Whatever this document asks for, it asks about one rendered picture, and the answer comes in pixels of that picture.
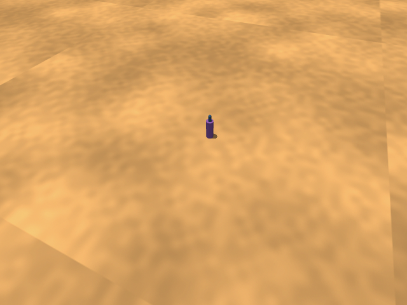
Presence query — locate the bottle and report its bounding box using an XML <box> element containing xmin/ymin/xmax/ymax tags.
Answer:
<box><xmin>206</xmin><ymin>115</ymin><xmax>214</xmax><ymax>139</ymax></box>

